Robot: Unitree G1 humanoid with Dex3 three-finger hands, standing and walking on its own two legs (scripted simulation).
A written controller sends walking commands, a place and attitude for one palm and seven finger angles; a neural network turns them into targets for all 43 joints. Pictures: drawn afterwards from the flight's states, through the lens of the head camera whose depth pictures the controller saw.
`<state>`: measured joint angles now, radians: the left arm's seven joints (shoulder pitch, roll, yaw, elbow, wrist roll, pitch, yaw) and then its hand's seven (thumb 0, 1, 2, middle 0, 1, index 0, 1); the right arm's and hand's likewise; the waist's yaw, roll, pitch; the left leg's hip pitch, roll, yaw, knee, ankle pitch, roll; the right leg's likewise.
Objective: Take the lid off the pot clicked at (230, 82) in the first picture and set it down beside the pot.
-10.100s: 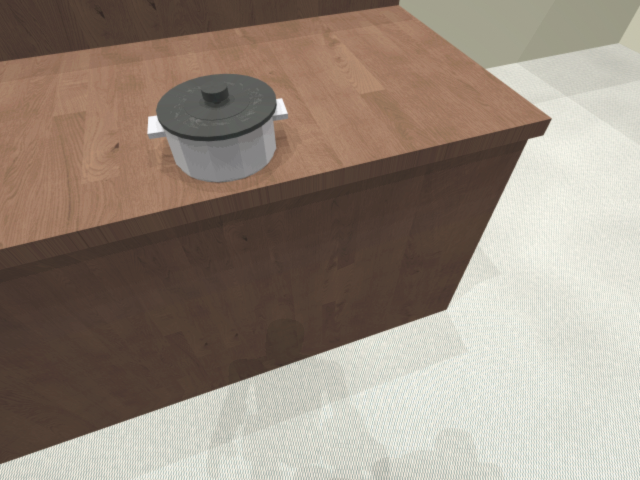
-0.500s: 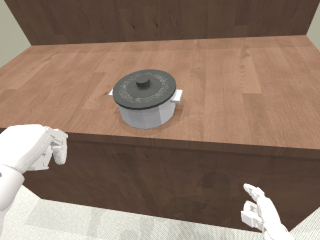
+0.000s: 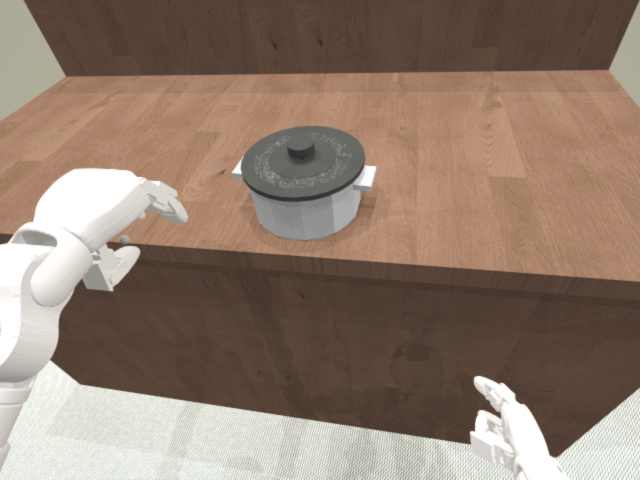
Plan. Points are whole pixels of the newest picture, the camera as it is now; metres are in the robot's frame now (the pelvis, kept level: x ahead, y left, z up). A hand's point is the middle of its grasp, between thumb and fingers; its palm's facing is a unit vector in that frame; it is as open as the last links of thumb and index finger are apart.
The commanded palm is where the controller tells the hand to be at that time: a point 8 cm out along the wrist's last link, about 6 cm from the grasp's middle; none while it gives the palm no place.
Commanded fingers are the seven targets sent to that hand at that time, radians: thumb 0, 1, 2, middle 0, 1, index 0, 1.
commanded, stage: reach forward and open the fingers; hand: left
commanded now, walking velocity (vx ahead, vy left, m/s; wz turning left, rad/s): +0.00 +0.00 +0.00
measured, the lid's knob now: (300, 147) +0.54 +0.11 +0.16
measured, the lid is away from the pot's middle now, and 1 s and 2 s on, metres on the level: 0.00 0.00 0.00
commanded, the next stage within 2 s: move the open hand above the knob in 0.42 s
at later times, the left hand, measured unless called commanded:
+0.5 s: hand (137, 203) +0.32 +0.24 +0.23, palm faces +0.02 +0.02 -1.00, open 9.8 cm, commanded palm +0.28 +0.23 +0.29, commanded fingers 0.00 -0.36 1.70 -0.89 -0.08 -0.89 -0.08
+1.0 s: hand (182, 176) +0.37 +0.21 +0.22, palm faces -0.07 -0.01 -1.00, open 9.7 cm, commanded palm +0.34 +0.20 +0.29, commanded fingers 0.00 -0.36 1.70 -0.89 -0.08 -0.89 -0.08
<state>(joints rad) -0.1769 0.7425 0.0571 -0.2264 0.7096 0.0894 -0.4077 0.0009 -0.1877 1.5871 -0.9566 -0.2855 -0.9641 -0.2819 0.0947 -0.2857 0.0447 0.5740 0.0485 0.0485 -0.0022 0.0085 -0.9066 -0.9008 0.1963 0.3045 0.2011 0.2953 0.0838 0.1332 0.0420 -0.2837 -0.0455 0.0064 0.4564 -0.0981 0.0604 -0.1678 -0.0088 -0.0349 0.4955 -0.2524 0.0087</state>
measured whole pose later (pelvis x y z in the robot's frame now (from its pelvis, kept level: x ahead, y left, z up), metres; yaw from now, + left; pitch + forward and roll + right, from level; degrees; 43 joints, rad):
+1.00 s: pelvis +0.02 -0.02 +0.00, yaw +1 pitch -3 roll +0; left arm -0.57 0.69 -0.10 0.09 0.76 0.19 -0.50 0.00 -0.36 1.70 -0.90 -0.09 -0.91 -0.08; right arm 0.08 -0.31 0.05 0.60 0.06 0.08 0.00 0.01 -0.91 -0.90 0.20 0.30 0.20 0.30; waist 0.06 0.13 0.02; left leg -0.31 -0.04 -0.01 0.49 -0.13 0.04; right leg -0.20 0.00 -0.05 0.55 -0.30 -0.01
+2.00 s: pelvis +0.05 -0.02 +0.00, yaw +0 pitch +2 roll +1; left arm -1.04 0.46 -0.33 0.56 0.85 0.33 -0.48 0.00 -0.36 1.70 -0.90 -0.09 -0.91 -0.08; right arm 0.13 -0.30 0.05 0.66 0.06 0.14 0.03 0.01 -0.91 -0.90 0.19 0.30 0.20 0.29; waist -0.01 0.10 -0.02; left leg -0.34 -0.06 0.00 0.48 -0.17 0.04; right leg -0.23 -0.02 -0.03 0.54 -0.34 -0.02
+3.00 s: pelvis +0.06 -0.02 +0.00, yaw +0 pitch +3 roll +1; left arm -1.11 0.45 -0.33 0.65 0.86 0.32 -0.50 0.00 -0.36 1.70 -0.90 -0.09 -0.90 -0.08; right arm 0.12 -0.28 0.05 0.64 0.07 0.14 0.03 0.00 -0.91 -0.90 0.19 0.30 0.20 0.29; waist -0.01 0.08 -0.03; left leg -0.34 -0.06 0.00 0.47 -0.17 0.04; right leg -0.23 -0.02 -0.03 0.53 -0.34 -0.01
